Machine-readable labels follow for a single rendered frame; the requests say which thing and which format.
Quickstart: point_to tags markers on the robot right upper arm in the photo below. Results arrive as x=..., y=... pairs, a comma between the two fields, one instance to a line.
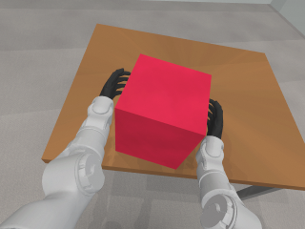
x=224, y=212

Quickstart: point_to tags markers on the left robot forearm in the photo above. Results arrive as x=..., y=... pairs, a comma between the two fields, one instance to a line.
x=93, y=134

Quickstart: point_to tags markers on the table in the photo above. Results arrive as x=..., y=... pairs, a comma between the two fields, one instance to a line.
x=262, y=144

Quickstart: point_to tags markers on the robot left upper arm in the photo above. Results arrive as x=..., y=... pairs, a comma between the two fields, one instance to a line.
x=69, y=184

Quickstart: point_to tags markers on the right robot forearm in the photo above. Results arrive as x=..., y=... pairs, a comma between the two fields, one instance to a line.
x=212, y=179

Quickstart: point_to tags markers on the left robot hand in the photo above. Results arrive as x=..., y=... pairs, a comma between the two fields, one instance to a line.
x=110, y=88

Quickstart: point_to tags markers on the right robot hand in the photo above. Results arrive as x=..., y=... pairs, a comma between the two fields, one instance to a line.
x=215, y=124

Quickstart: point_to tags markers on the carton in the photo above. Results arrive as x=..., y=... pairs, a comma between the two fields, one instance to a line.
x=162, y=113

